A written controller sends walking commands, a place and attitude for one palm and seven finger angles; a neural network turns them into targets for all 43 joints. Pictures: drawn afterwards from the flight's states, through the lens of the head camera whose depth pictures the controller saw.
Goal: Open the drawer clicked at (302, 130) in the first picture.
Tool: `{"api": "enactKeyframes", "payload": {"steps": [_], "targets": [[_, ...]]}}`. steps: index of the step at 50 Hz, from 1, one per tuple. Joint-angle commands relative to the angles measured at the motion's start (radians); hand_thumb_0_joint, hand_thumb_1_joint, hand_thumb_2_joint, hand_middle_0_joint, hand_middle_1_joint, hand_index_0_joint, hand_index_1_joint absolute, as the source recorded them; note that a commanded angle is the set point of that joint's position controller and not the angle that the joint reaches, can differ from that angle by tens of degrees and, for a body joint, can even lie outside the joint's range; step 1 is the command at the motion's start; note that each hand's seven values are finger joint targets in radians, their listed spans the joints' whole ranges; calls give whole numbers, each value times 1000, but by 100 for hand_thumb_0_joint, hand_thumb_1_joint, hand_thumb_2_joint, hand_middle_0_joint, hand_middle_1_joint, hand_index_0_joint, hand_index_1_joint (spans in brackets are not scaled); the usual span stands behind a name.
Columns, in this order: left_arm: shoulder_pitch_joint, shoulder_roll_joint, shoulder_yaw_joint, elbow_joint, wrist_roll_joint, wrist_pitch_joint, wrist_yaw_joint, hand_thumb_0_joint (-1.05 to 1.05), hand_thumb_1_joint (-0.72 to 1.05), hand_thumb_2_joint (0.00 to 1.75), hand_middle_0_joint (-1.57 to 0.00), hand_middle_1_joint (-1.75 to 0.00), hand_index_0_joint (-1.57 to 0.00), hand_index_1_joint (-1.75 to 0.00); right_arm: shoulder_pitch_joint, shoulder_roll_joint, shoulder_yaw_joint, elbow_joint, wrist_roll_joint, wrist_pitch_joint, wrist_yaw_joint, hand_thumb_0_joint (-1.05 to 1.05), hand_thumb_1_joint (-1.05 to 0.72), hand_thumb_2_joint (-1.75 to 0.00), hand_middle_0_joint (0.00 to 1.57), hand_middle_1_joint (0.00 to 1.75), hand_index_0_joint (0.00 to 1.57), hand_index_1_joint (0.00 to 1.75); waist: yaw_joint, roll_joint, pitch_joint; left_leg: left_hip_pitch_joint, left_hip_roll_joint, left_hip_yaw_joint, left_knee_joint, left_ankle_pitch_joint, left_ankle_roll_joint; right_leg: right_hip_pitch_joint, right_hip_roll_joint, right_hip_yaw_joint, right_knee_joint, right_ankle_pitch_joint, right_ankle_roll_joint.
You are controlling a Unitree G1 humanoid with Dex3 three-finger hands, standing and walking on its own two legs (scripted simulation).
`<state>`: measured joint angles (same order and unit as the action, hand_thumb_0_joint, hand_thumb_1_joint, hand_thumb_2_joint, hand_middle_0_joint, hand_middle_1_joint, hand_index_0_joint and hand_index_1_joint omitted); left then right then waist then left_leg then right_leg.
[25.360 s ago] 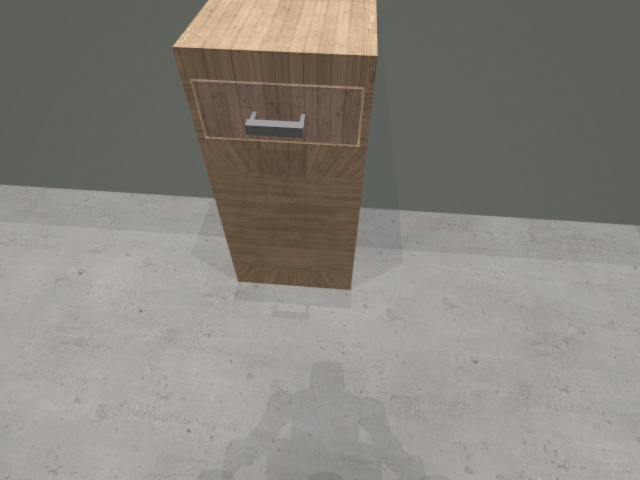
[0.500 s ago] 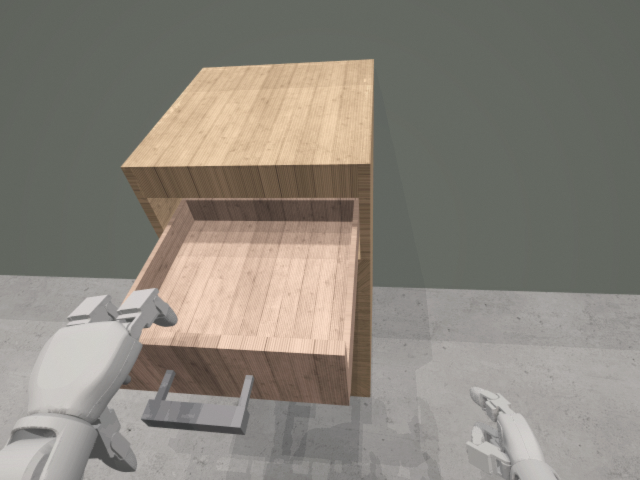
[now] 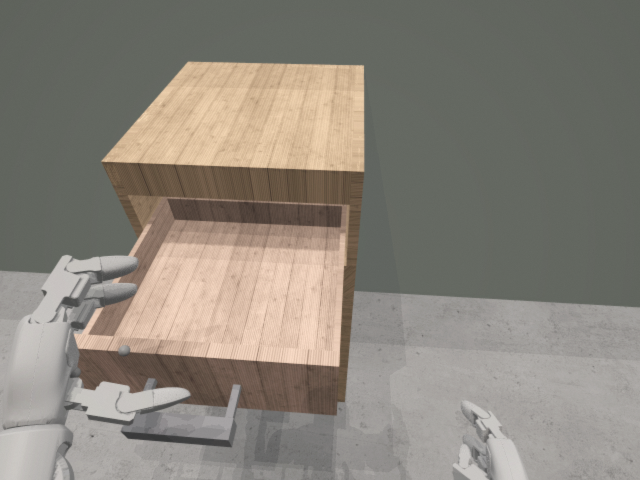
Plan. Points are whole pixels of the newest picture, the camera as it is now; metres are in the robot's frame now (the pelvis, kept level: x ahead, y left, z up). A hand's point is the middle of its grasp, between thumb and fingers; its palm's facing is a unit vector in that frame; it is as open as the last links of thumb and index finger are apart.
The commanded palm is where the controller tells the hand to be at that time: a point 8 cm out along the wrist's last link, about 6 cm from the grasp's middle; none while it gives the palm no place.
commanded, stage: draw the hand back to the body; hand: left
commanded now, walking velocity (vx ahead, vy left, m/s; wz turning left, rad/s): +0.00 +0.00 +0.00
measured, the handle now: (186, 409) +0.21 +0.20 -0.03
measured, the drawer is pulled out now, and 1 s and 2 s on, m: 0.30 0.30 0.30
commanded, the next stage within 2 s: step back with the hand held close in 0.70 s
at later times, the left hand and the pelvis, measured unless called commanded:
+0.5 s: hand (87, 356) +0.18 +0.24 +0.16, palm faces +0.41 -0.82 -0.40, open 8.6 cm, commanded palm +0.13 +0.28 +0.18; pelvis +0.00 -0.01 +0.00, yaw +0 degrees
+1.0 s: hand (91, 352) +0.18 +0.23 +0.16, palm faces +0.34 -0.81 -0.47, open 7.4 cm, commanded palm +0.11 +0.28 +0.18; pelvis -0.02 +0.00 +0.00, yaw +0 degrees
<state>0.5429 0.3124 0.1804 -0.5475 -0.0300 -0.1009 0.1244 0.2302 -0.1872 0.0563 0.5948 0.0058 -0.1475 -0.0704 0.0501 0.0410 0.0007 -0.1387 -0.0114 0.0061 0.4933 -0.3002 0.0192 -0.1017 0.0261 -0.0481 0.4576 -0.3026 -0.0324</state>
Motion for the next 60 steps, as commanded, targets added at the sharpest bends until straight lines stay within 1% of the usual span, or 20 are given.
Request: {"api": "enactKeyframes", "payload": {"steps": [1,4,7,11,13,16,20,22,25,32,34,40,41,42,43,44,48,52,56,60], "targets": [[-41,138,140,-181,-25,-69,5,0,6,54,-26,-84,-26,-84,-164,-110,-52,-159,1,-62,3,0,-90,-90,20,30,20,30,7,50,-27,24,53,-31,-85,316,-10,-38,-47,2,-71,272,-3],[-19,136,153,-155,-36,-66,-9,0,17,58,-25,-77,-25,-77,-177,-115,-65,-158,5,-45,8,0,-90,-90,20,30,20,30,7,-25,-57,35,56,-26,-85,335,-6,-23,-46,3,-76,304,3],[-12,158,180,-180,-36,-71,-11,0,27,63,-25,-70,-25,-70,-188,-117,-71,-154,5,-39,7,0,-90,-90,20,30,20,30,11,12,-101,59,49,-15,-77,362,-5,-9,-48,10,-81,332,3],[-4,177,198,-215,-37,-72,-5,0,41,69,-24,-62,-24,-62,-180,-119,-77,-156,8,-31,4,0,-90,-90,20,30,20,30,8,2,-140,76,49,-11,-68,406,-4,6,-52,9,-76,384,8],[4,177,212,-181,-33,-68,1,0,48,72,-23,-57,-23,-57,-179,-118,-78,-138,5,-26,0,0,-90,-90,20,30,20,30,7,29,-120,76,42,-7,-68,398,-4,-9,-48,5,-90,375,7],[-19,183,218,-163,-40,-55,2,0,58,76,-22,-50,-22,-50,-182,-118,-79,-146,11,-14,-3,0,-90,-90,20,30,20,30,4,-27,-100,71,47,-12,-76,379,-4,-13,-52,5,-90,368,12],[-40,171,223,-85,-44,-48,5,0,73,82,-21,-41,-21,-41,-188,-119,-77,-132,13,-1,-10,0,-90,-90,20,30,20,30,0,8,-30,56,38,-9,-88,291,0,-50,-47,6,-123,286,12],[-75,181,213,-145,-37,-56,3,0,80,86,-21,-37,-21,-37,-195,-123,-77,-144,12,-9,-9,0,-90,-90,20,30,20,30,2,33,-63,74,38,-10,-92,306,-1,-36,-50,14,-121,283,8],[-40,161,197,-108,-42,-52,2,0,90,90,-20,-30,-20,-30,-192,-121,-76,-139,10,-8,-6,0,-90,-90,20,30,20,30,5,7,-60,72,36,-12,-94,291,2,-37,-46,8,-124,277,12],[-75,207,235,-152,-39,-56,7,0,90,90,-20,-30,-20,-30,-201,-119,-73,-142,7,-14,-8,0,-90,-90,20,30,20,30,10,17,-61,67,36,-16,-103,279,-2,-25,-49,19,-135,261,6],[-52,190,227,-127,-43,-53,5,0,90,90,-20,-30,-20,-30,-199,-114,-72,-145,9,-9,-7,0,-90,-90,20,30,20,30,9,-8,-53,64,38,-15,-105,278,1,-26,-50,17,-132,267,10],[-34,165,208,-93,-44,-53,1,0,90,90,-20,-30,-20,-30,-200,-118,-77,-133,10,-5,-5,0,-90,-90,20,30,20,30,5,13,-41,70,36,-7,-99,264,3,-41,-47,16,-145,257,12],[-203,315,352,-235,-37,-102,6,0,90,90,-20,-30,-20,-30,-150,-139,-74,-185,21,9,2,0,-90,-90,20,30,20,30,-29,-15,41,-8,49,-45,-66,196,21,-132,-97,131,-195,316,12],[-215,325,364,-215,-34,-127,4,0,90,90,-20,-30,-20,-30,-149,-126,-74,-167,17,9,0,0,-90,-90,20,30,20,30,-33,-18,37,-15,41,-58,-47,146,15,-148,-130,158,-211,306,-2],[-100,244,304,-120,-24,-126,-3,0,90,90,-20,-30,-20,-30,-161,-126,-77,-142,6,20,0,0,-90,-90,20,30,20,30,-38,-97,42,-14,40,-57,-37,156,20,-157,-126,133,-210,312,5],[-44,204,269,-97,-22,-114,-9,0,90,90,-20,-30,-20,-30,-171,-130,-85,-162,15,27,3,0,-90,-90,20,30,20,30,-40,-121,12,-3,43,-53,-33,167,20,-153,-134,137,-199,311,7],[64,180,252,-133,-17,-128,-14,0,90,90,-20,-30,-20,-30,-169,-150,-99,-175,12,49,10,0,-90,-90,20,30,20,30,-37,-18,-116,-5,60,-41,-41,290,24,-79,-132,101,-124,397,15],[109,243,312,-213,-19,-130,-1,0,90,90,-20,-30,-20,-30,-181,-149,-115,-199,19,71,5,0,-90,-90,20,30,20,30,-41,-46,-196,-26,81,-47,-30,393,18,-33,-135,97,-64,476,13],[142,253,329,-261,-24,-133,10,0,90,90,-20,-30,-20,-30,-175,-143,-121,-216,22,82,-2,0,-90,-90,20,30,20,30,-44,-37,-195,-62,96,-73,-29,418,19,-49,-124,85,-25,440,10],[159,255,331,-305,-23,-136,20,0,90,90,-20,-30,-20,-30,-166,-145,-117,-223,17,73,-6,0,-90,-90,20,30,20,30,-37,72,-185,-128,138,-120,-87,408,30,-45,-82,51,47,316,20]]}}
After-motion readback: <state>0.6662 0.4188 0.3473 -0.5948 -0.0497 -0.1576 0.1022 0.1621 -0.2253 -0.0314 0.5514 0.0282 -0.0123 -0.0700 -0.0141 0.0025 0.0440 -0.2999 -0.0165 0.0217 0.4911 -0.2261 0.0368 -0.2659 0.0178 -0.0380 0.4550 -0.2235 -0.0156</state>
